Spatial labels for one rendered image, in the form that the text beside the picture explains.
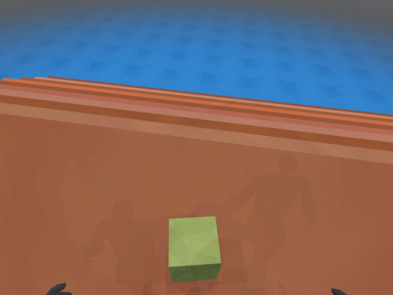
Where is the robot left hand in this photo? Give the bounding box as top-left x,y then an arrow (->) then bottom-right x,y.
46,283 -> 72,295

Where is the carton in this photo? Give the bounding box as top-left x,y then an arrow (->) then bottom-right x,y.
169,216 -> 221,282

